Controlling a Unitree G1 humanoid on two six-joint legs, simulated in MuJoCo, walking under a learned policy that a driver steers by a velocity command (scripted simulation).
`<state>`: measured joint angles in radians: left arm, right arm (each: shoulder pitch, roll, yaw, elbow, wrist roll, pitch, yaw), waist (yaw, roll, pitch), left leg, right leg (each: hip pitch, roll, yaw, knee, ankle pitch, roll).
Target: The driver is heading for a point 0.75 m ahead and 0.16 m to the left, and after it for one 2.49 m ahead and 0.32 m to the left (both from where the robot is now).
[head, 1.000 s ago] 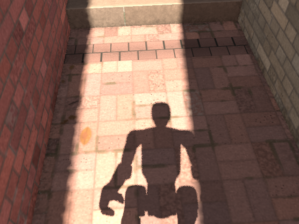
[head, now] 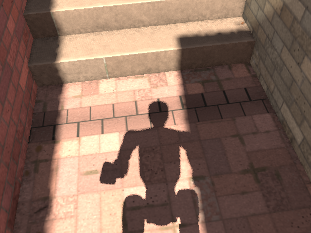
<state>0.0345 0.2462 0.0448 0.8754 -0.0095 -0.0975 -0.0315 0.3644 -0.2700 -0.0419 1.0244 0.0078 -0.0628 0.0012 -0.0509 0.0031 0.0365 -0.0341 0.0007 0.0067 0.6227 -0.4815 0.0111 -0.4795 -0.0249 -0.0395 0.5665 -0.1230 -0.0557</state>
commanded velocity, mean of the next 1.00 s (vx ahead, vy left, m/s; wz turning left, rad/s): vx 0.50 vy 0.00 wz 0.35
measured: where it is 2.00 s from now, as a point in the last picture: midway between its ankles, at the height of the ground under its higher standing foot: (124, 117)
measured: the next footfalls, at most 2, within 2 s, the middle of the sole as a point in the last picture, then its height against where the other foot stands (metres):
left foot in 0.56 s outside the picture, level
right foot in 1.06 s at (145, 161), level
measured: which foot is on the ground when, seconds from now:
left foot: up 0.00-0.54, down 0.56-1.00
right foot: down 0.00-0.58, up 0.60-1.00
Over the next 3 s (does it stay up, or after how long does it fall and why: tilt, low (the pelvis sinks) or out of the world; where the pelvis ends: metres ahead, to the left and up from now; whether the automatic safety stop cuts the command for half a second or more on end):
stays up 1.59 0.14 0.20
